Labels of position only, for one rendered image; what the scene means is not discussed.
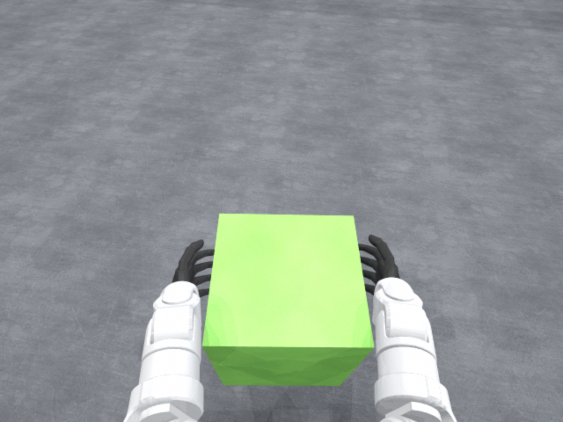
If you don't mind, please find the robot right hand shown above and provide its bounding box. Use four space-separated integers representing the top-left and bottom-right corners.
358 235 400 295

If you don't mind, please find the carton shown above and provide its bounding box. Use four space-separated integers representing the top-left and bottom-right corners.
202 214 375 386

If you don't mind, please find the robot left hand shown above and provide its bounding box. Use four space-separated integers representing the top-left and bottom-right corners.
172 239 215 297

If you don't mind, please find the right robot forearm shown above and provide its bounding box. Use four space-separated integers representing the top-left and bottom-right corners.
372 278 457 422

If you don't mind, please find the left robot forearm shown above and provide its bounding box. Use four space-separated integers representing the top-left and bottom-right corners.
123 281 204 422

